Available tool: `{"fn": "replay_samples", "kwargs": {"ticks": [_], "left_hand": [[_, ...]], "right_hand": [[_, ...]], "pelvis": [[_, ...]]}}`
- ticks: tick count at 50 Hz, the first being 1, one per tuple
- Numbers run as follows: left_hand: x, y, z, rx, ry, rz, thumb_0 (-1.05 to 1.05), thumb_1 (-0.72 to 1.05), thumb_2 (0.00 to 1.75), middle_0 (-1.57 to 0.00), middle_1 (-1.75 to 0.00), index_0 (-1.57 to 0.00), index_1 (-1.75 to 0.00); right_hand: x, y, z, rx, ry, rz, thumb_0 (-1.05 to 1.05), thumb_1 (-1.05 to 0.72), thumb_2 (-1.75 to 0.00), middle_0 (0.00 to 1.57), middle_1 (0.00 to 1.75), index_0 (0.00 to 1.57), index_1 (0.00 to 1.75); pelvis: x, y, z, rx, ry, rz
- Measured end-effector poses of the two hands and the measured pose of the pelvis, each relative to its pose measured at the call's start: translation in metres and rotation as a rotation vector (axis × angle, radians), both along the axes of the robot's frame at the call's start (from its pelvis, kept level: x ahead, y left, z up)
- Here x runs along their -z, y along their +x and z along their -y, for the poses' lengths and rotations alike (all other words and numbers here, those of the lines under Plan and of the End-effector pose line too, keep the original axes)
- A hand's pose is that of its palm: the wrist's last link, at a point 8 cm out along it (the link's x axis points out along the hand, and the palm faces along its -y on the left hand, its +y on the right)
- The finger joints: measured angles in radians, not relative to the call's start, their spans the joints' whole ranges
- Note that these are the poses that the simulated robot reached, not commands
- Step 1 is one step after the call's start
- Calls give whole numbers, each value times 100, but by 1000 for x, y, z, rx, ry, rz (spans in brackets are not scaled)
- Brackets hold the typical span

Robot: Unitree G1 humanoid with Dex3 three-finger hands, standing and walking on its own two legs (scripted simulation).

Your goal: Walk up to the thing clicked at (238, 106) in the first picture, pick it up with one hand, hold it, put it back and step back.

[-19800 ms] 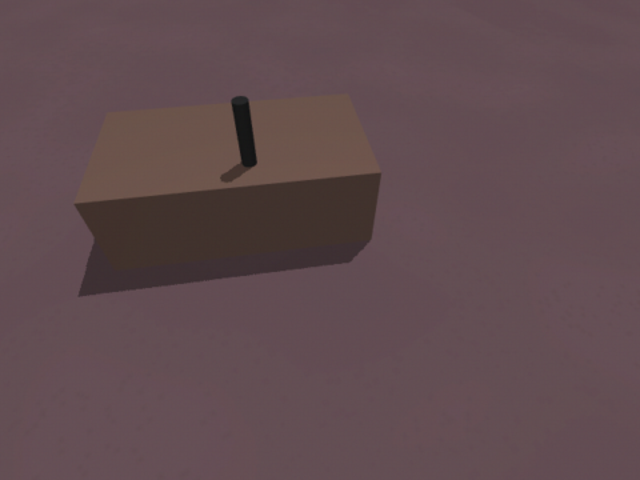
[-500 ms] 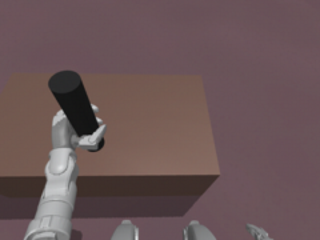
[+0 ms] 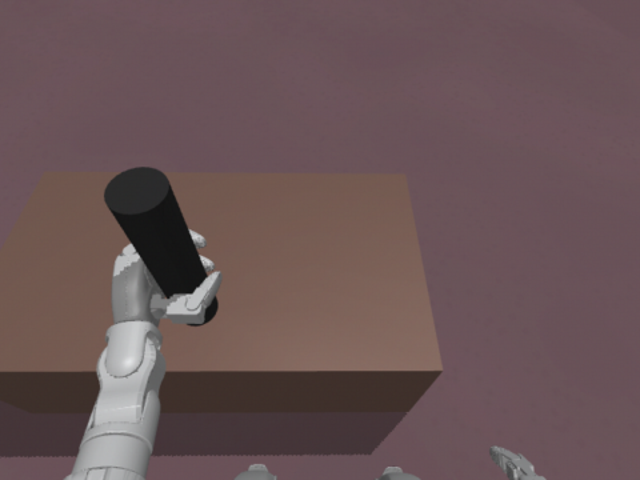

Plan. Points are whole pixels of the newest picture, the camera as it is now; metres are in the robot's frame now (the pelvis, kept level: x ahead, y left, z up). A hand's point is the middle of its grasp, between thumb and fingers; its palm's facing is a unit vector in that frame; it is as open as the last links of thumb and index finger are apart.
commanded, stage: lift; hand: left
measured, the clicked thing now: (174, 262) +0.35 +0.18 +0.08
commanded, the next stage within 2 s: hold in 0.06 s
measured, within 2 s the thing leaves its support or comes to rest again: neither
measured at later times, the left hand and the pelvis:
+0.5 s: hand (189, 274) +0.35 +0.17 +0.06, palm faces +0.14 -0.99 +0.00, open 7.6 cm; pelvis +0.01 +0.00 +0.01, yaw +0 degrees
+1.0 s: hand (182, 282) +0.33 +0.17 +0.08, palm faces +0.14 -0.99 +0.00, open 7.6 cm; pelvis +0.00 +0.00 +0.02, yaw +0 degrees
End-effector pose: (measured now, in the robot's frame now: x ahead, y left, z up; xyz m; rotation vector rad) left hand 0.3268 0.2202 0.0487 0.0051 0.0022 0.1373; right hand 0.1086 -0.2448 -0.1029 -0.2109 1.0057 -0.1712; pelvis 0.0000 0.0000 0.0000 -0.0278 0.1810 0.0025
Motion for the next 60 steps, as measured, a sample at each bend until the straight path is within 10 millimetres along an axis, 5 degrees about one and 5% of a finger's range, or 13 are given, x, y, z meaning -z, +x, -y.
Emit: {"fn": "replay_samples", "kwargs": {"ticks": [21,60], "left_hand": [[-14,-4,2,-4,2,6,-2,-15,119,-81,-119,-85,-118],[-28,-25,0,-2,2,23,-2,-15,119,-81,-119,-85,-118]], "right_hand": [[-11,17,2,-11,9,25,0,-91,-90,20,30,21,29],[-22,15,0,-26,12,78,1,-91,-90,20,30,21,29]], "pelvis": [[-10,10,3,-3,5,32],[-17,-1,3,-6,9,81]]}}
